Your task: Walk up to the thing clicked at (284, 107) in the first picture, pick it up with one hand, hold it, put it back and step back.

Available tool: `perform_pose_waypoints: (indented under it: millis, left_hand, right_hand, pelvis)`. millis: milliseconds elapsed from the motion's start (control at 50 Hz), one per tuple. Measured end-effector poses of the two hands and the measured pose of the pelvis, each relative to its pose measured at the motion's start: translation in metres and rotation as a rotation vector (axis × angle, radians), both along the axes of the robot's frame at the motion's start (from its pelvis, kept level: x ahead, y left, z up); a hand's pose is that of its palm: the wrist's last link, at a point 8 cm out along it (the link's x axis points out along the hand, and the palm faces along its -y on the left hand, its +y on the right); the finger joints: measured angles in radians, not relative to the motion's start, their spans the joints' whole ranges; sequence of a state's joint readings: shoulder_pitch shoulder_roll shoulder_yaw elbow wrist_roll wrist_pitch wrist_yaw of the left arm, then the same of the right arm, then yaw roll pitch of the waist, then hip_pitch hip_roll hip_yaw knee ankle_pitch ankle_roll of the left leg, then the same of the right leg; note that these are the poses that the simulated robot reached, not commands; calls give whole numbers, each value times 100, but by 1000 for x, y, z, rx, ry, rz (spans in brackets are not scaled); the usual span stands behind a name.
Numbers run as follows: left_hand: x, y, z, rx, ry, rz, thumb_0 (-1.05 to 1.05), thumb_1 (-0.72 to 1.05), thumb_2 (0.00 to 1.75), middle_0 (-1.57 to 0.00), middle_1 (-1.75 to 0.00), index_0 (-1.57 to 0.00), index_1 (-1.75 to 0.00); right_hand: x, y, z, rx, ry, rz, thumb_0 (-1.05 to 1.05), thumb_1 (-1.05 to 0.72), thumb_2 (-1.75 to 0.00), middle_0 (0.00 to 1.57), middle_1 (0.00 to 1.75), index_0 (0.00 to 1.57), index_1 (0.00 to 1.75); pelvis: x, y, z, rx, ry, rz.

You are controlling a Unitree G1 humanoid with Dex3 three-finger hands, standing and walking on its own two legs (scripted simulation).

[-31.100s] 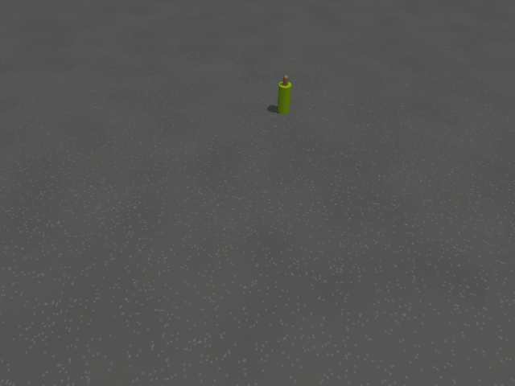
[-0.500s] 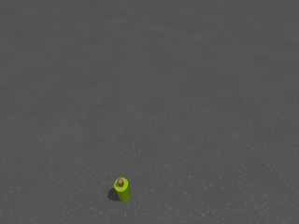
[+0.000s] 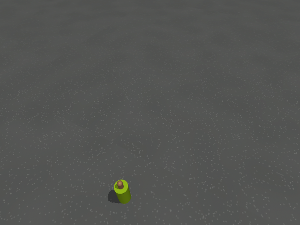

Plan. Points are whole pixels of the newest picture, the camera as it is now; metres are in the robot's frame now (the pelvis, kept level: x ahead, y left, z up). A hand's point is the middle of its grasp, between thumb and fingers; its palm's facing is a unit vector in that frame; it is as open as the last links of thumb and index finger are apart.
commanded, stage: stand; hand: left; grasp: from the side
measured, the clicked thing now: (122, 190) +0.44 +0.20 -0.66
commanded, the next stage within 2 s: step back in 0.16 s
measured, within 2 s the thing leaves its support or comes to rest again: neither
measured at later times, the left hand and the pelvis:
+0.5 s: hand out of the picture +0.07 +0.30 -0.19, palm faces +0.00 -0.93 -0.36, open 7.4 cm; pelvis -0.05 +0.03 -0.03, yaw +1 degrees
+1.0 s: hand out of the picture -0.11 +0.28 -0.17, palm faces -0.04 -0.92 -0.40, open 7.4 cm; pelvis -0.16 +0.02 -0.02, yaw -4 degrees
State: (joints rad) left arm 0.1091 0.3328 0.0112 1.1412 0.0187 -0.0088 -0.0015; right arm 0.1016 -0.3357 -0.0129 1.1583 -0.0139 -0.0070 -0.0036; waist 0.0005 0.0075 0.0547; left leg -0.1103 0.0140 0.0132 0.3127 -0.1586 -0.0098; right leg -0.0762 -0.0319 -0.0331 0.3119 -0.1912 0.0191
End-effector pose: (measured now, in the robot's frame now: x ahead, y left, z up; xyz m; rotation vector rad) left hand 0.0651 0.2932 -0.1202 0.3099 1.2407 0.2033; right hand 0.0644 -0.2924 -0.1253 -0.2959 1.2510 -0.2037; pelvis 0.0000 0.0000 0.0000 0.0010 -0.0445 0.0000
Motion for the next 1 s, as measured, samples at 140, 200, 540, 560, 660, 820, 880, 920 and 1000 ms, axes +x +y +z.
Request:
perform_pose_waypoints:
  millis: [140, 200, 540, 560, 660, 820, 880, 920, 1000]
  left_hand:
    - [-1, 0, 0, 1, -2, 2, 1, 90, 90, -20, -30, -20, -30]
    - [-1, 2, 0, 1, -10, 18, 1, 90, 90, -21, -30, -20, -30]
    - [1, 55, -29, 23, -71, -7, 1, 90, 90, -20, -30, -20, -30]
    - [0, 55, -28, 21, -73, -9, 1, 90, 90, -20, -30, -20, -30]
    - [-24, 57, -25, 18, -48, -28, 1, 90, 90, -20, -30, -20, -30]
    - [-87, 51, -29, 38, 28, -48, 1, 90, 90, -20, -30, -20, -30]
    - [-110, 44, -28, 48, 25, -55, 1, 90, 90, -20, -30, -20, -30]
    - [-131, 38, -23, 51, 26, -43, 1, 90, 90, -20, -30, -20, -30]
    - [-174, 31, -5, 62, 38, -16, 1, 90, 90, -21, -30, -20, -30]
  right_hand:
    - [2, -1, 1, 1, -6, 2, 0, -90, -90, 20, 30, 20, 30]
    - [2, -3, 0, 2, -7, -2, 0, -90, -90, 20, 30, 20, 30]
    - [-57, 8, -3, -97, 57, 2, 0, -91, -90, 20, 30, 20, 30]
    - [-63, 11, 0, -97, 64, 4, 0, -91, -90, 20, 30, 20, 30]
    - [-74, 22, 7, -97, 39, -1, 0, -90, -90, 20, 30, 20, 30]
    - [-79, 22, -1, -70, -110, 3, 0, -90, -90, 20, 31, 20, 30]
    - [-91, 12, -12, -54, -139, 3, 0, -90, -90, 20, 31, 20, 30]
    - [-102, 5, -17, -44, -142, -5, 0, -90, -90, 20, 31, 20, 30]
    - [-130, -3, -13, -27, -96, -17, 0, -90, -90, 20, 30, 20, 30]
  pelvis:
    - [0, -1, 0, 0, -2, 1]
    - [-3, -1, -2, -2, 4, 4]
    - [-57, 37, -28, -29, 10, 25]
    - [-60, 38, -26, -34, 15, 30]
    - [-76, 40, -18, -31, 35, -5]
    - [-113, 34, -27, -10, 12, -61]
    - [-132, 27, -34, 2, 6, -74]
    - [-146, 23, -35, -31, -11, -56]
    - [-161, 15, -23, 26, 0, -62]
